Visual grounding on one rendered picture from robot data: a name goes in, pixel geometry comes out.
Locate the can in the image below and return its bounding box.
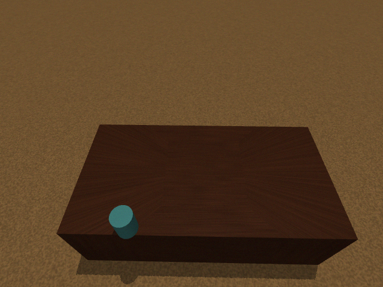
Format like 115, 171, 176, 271
109, 205, 138, 239

